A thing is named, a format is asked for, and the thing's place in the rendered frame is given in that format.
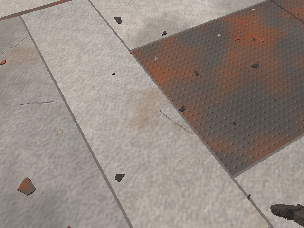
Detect right robot hand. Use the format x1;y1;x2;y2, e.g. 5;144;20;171
270;204;304;227

